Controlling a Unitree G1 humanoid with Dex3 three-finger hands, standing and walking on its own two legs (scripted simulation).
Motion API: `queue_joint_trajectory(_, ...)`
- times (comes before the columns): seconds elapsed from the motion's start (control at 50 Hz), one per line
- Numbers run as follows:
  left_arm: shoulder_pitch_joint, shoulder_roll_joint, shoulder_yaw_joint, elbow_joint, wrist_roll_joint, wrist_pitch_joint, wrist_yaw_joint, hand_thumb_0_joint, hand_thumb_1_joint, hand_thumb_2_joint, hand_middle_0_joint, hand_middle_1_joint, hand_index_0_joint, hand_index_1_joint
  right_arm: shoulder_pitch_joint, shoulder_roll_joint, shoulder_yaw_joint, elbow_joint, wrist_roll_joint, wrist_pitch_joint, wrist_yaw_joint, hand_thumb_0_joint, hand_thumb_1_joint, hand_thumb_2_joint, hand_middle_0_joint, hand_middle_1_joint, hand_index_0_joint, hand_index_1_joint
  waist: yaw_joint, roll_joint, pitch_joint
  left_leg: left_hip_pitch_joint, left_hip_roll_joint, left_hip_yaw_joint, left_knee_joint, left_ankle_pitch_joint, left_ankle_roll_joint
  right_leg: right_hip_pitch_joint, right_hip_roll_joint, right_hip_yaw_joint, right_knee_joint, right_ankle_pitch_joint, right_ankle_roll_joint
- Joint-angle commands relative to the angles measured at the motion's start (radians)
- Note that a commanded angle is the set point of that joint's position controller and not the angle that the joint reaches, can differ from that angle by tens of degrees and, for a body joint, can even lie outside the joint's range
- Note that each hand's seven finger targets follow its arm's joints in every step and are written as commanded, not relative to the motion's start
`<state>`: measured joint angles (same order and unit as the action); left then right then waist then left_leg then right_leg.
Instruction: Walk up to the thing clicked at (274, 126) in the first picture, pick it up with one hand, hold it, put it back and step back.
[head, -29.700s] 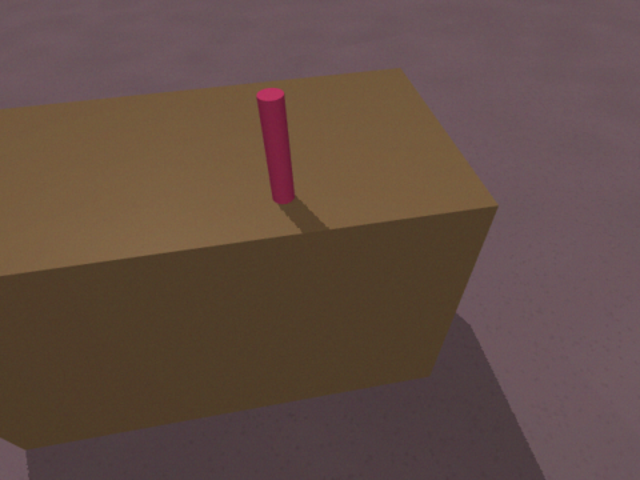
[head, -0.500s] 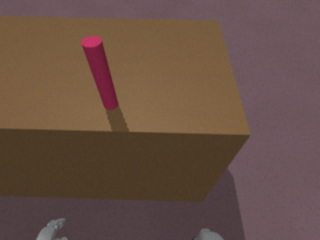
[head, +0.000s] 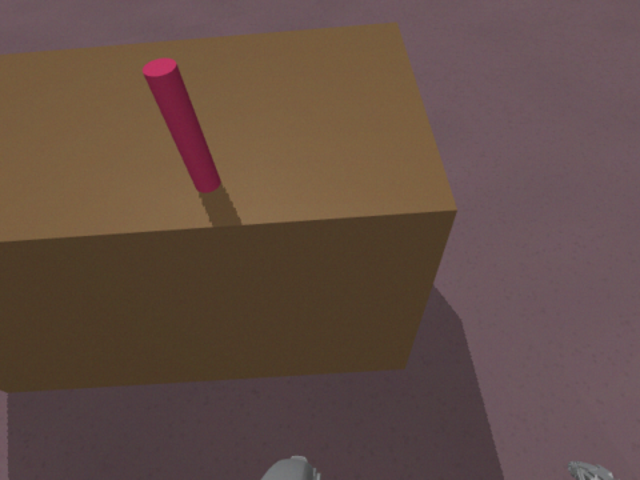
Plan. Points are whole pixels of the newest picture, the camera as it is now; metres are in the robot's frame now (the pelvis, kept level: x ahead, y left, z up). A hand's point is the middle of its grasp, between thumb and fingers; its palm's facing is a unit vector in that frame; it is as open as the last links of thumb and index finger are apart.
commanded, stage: step back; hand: left
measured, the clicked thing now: (187, 133) +0.59 +0.23 +0.10
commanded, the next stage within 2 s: none
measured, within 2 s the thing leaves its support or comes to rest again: neither
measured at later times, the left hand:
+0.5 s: hand out of the picture -0.05 +0.27 -0.15, palm faces +0.00 -0.93 -0.38, open 7.4 cm
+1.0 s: hand out of the picture -0.18 +0.25 -0.14, palm faces +0.08 -0.91 -0.42, open 7.4 cm
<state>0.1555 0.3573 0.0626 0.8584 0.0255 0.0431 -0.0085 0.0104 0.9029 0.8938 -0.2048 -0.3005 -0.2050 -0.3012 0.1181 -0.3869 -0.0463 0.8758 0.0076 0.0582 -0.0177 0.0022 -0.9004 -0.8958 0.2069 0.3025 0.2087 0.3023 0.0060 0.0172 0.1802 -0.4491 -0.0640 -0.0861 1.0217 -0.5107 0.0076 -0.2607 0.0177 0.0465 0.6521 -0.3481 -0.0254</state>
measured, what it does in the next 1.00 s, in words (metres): walks backwards: left foot, then right foot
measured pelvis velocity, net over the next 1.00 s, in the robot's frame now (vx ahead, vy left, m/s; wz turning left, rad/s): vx -0.30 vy -0.03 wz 0.11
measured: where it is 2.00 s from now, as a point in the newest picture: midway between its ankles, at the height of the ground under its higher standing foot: outside the picture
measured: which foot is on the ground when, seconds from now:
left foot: up 0.00-0.20, down 0.22-0.62, up 0.64-0.96, down 0.98-1.00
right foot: down 0.00-0.24, up 0.26-0.56, down 0.58-0.98, up 1.00-1.00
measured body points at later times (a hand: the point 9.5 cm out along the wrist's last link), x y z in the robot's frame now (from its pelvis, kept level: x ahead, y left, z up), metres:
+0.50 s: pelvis -0.14 +0.00 +0.00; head -0.08 +0.02 +0.45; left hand -0.05 +0.32 -0.12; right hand -0.01 -0.31 -0.10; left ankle -0.08 +0.13 -0.72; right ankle -0.18 -0.15 -0.67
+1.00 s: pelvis -0.30 -0.03 -0.01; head -0.24 -0.03 +0.43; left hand -0.19 +0.29 -0.11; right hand -0.19 -0.34 -0.13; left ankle -0.32 +0.08 -0.73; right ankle -0.20 -0.15 -0.72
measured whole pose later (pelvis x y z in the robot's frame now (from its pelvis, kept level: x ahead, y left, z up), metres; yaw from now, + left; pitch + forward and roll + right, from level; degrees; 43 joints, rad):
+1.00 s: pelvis -0.30 -0.03 -0.01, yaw +6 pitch -3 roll +2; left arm 0.09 0.40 0.06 0.76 0.02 0.06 0.02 0.01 0.90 0.89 -0.21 -0.30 -0.21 -0.30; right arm 0.19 -0.38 -0.05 0.88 -0.02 0.03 -0.01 0.00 -0.90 -0.90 0.21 0.30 0.21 0.30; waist 0.00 -0.04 0.20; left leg -0.25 -0.06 -0.01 0.67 -0.37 0.02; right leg -0.44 -0.08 -0.04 0.74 -0.26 -0.01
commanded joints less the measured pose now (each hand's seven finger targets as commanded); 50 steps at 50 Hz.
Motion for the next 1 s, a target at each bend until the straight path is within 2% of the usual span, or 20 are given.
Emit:
queue_joint_trajectory(0.0,-0.078,0.248,0.075,-0.136,0.007,-0.029,0.036,0.000,0.900,0.900,-0.200,-0.300,-0.200,-0.300,0.060,-0.200,-0.044,-0.071,0.007,-0.038,-0.022,0.000,-0.900,-0.900,0.200,0.300,0.200,0.300,-0.004,-0.151,-0.169,-0.028,-0.037,-0.058,0.144,-0.006,-0.017,0.053,-0.235,0.183,-0.176,0.614,-0.200)
queue_joint_trajectory(0.12,-0.007,0.254,0.070,-0.155,0.007,-0.013,0.038,0.000,0.900,0.900,-0.200,-0.300,-0.200,-0.300,0.071,-0.184,-0.045,-0.082,-0.017,-0.048,-0.016,0.000,-0.900,-0.900,0.200,0.300,0.200,0.300,0.035,-0.228,-0.232,0.038,0.033,0.043,-0.297,0.011,-0.016,0.203,-0.249,0.190,-0.096,0.626,-0.188)
queue_joint_trajectory(0.18,-0.026,0.247,0.059,-0.174,-0.011,0.004,0.026,0.000,0.900,0.900,-0.200,-0.300,-0.200,-0.300,0.144,-0.191,-0.061,-0.051,-0.031,-0.063,-0.011,0.000,-0.900,-0.900,0.200,0.300,0.200,0.300,-0.011,-0.158,-0.260,0.246,0.048,0.070,-0.620,0.341,0.006,0.073,-0.194,0.153,0.008,0.466,-0.110)
queue_joint_trajectory(0.2,-0.002,0.206,0.050,-0.182,-0.015,0.007,0.022,0.000,0.900,0.900,-0.200,-0.300,-0.200,-0.300,0.122,-0.247,-0.078,-0.064,-0.049,-0.068,-0.011,0.000,-0.900,-0.900,0.200,0.300,0.200,0.300,0.002,-0.026,-0.279,0.334,0.201,-0.147,-0.646,0.448,0.057,-0.076,-0.108,0.125,0.090,0.257,-0.056)
queue_joint_trajectory(0.22,-0.036,0.192,0.049,-0.198,-0.019,0.005,0.028,0.000,0.900,0.900,-0.200,-0.300,-0.200,-0.300,0.069,-0.374,-0.101,-0.084,-0.043,-0.064,0.000,0.000,-0.900,-0.900,0.200,0.300,0.200,0.300,-0.008,0.210,-0.253,0.294,0.420,-0.394,-0.679,0.590,0.203,-0.206,0.078,-0.001,0.252,-0.163,-0.006)
queue_joint_trajectory(0.24,-0.100,0.234,0.071,-0.185,-0.001,0.007,0.041,0.000,0.900,0.900,-0.200,-0.300,-0.200,-0.300,0.079,-0.387,-0.105,-0.089,-0.043,-0.066,0.001,0.000,-0.900,-0.900,0.200,0.300,0.200,0.300,-0.066,0.188,-0.226,0.165,0.499,-0.489,-0.693,0.625,0.307,-0.162,0.078,0.121,0.470,-0.326,0.008)
queue_joint_trajectory(0.3,0.019,0.224,0.076,-0.127,-0.023,0.011,0.035,0.000,0.900,0.900,-0.200,-0.300,-0.200,-0.300,-0.045,-0.267,-0.069,-0.103,-0.042,-0.067,-0.014,0.000,-0.900,-0.900,0.200,0.300,0.200,0.300,0.039,0.093,-0.184,0.233,0.347,-0.188,-0.614,0.698,0.216,-0.248,0.091,0.160,0.628,-0.186,0.000)
queue_joint_trajectory(0.42,0.000,0.211,0.076,-0.136,-0.006,0.002,0.018,0.000,0.900,0.900,-0.200,-0.300,-0.200,-0.300,0.050,-0.253,-0.077,-0.121,-0.041,-0.060,-0.019,0.000,-0.900,-0.900,0.200,0.300,0.200,0.300,-0.034,0.151,-0.198,0.351,0.338,-0.144,-0.550,0.724,0.252,-0.217,0.048,0.089,0.398,-0.187,0.061)
queue_joint_trajectory(0.54,0.175,0.200,0.076,-0.045,-0.002,-0.011,0.008,0.000,0.900,0.900,-0.200,-0.300,-0.200,-0.300,-0.023,-0.294,-0.079,-0.152,-0.031,-0.030,-0.010,0.000,-0.900,-0.900,0.200,0.300,0.200,0.300,0.037,0.202,-0.278,0.181,0.286,-0.090,-0.467,0.520,0.162,0.114,0.008,-0.070,-0.164,0.046,0.010)
queue_joint_trajectory(0.56,0.179,0.221,0.082,-0.038,0.009,-0.016,0.011,0.000,0.900,0.900,-0.200,-0.300,-0.200,-0.300,-0.018,-0.261,-0.067,-0.151,-0.024,-0.024,-0.009,0.000,-0.900,-0.900,0.200,0.300,0.200,0.300,0.038,0.148,-0.261,0.089,0.238,-0.072,-0.414,0.396,0.107,0.158,-0.012,-0.024,-0.227,0.093,-0.005)
queue_joint_trajectory(0.58,0.166,0.296,0.103,-0.055,0.024,-0.024,0.011,0.000,0.900,0.900,-0.200,-0.300,-0.200,-0.300,-0.004,-0.200,-0.052,-0.163,-0.016,-0.023,-0.007,0.000,-0.900,-0.900,0.200,0.300,0.200,0.300,0.030,-0.068,-0.211,-0.100,0.094,-0.037,-0.248,0.175,0.036,0.165,-0.179,0.273,-0.288,0.019,-0.053)
queue_joint_trajectory(0.6,0.087,0.420,0.124,-0.093,0.020,-0.018,0.012,0.000,0.900,0.900,-0.200,-0.300,-0.200,-0.300,-0.057,-0.188,-0.057,-0.181,-0.010,-0.025,-0.026,0.000,-0.900,-0.900,0.200,0.300,0.200,0.300,0.074,-0.326,-0.174,-0.100,-0.044,-0.002,0.000,-0.108,-0.011,-0.074,-0.416,0.527,-0.375,0.069,-0.247)
queue_joint_trajectory(0.62,0.040,0.412,0.119,-0.122,0.021,-0.025,0.015,0.000,0.900,0.900,-0.200,-0.300,-0.200,-0.300,-0.057,-0.227,-0.073,-0.166,-0.013,-0.024,-0.031,0.000,-0.900,-0.900,0.200,0.300,0.200,0.300,0.059,-0.265,-0.111,-0.070,-0.002,-0.112,0.154,-0.126,-0.020,-0.186,-0.462,0.571,-0.385,0.113,-0.293)
queue_joint_trajectory(0.66,-0.092,0.288,0.081,-0.140,0.011,-0.030,0.027,0.000,0.900,0.900,-0.200,-0.300,-0.200,-0.300,0.044,-0.214,-0.059,-0.107,-0.001,-0.029,-0.027,0.000,-0.900,-0.900,0.200,0.300,0.200,0.300,-0.040,-0.113,-0.117,-0.077,-0.044,-0.123,0.201,0.001,-0.003,-0.090,-0.278,0.231,-0.238,0.380,-0.176)
queue_joint_trajectory(0.68,-0.096,0.276,0.085,-0.140,0.015,-0.030,0.030,0.000,0.900,0.900,-0.200,-0.300,-0.200,-0.300,0.062,-0.204,-0.053,-0.096,0.001,-0.032,-0.026,0.000,-0.900,-0.900,0.200,0.300,0.200,0.300,-0.035,-0.152,-0.129,-0.050,-0.048,-0.081,0.209,0.025,-0.013,-0.084,-0.248,0.172,-0.215,0.397,-0.162)
queue_joint_trajectory(0.8,0.052,0.254,0.081,-0.137,0.014,-0.023,0.050,0.000,0.900,0.900,-0.200,-0.300,-0.200,-0.300,0.028,-0.178,-0.040,-0.113,-0.023,-0.042,-0.025,0.000,-0.900,-0.900,0.200,0.300,0.200,0.300,0.065,-0.185,-0.197,-0.106,0.001,-0.014,-0.038,-0.041,-0.035,0.225,-0.284,0.180,-0.131,0.619,-0.202)
queue_joint_trajectory(0.86,0.026,0.276,0.079,-0.151,0.007,-0.016,0.053,0.000,0.900,0.900,-0.200,-0.300,-0.200,-0.300,0.070,-0.188,-0.049,-0.097,-0.029,-0.041,-0.018,0.000,-0.900,-0.900,0.200,0.300,0.200,0.300,0.053,-0.217,-0.233,0.002,0.026,0.035,-0.195,-0.026,-0.022,0.198,-0.311,0.197,-0.114,0.629,-0.198)
queue_joint_trajectory(0.94,-0.049,0.250,0.055,-0.170,-0.006,0.004,0.040,0.000,0.900,0.900,-0.200,-0.300,-0.200,-0.300,0.180,-0.206,-0.068,-0.043,-0.036,-0.044,-0.011,0.000,-0.900,-0.900,0.200,0.300,0.200,0.300,-0.017,-0.117,-0.258,0.258,0.065,0.044,-0.598,0.291,0.032,-0.001,-0.232,0.123,0.001,0.347,-0.090)
queue_joint_trajectory(0.96,-0.019,0.212,0.044,-0.173,-0.011,0.005,0.035,0.000,0.900,0.900,-0.200,-0.300,-0.200,-0.300,0.157,-0.282,-0.087,-0.056,-0.052,-0.045,-0.010,0.000,-0.900,-0.900,0.200,0.300,0.200,0.300,-0.004,0.077,-0.263,0.331,0.273,-0.250,-0.636,0.420,0.114,-0.178,-0.111,0.047,0.168,0.129,-0.025)
queue_joint_trajectory(0.98,-0.083,0.231,0.057,-0.183,-0.018,0.005,0.047,0.000,0.900,0.900,-0.200,-0.300,-0.200,-0.300,0.095,-0.385,-0.100,-0.084,-0.042,-0.040,0.002,0.000,-0.900,-0.900,0.200,0.300,0.200,0.300,-0.036,0.212,-0.238,0.185,0.461,-0.425,-0.681,0.547,0.277,-0.203,0.041,-0.023,0.378,-0.302,0.012)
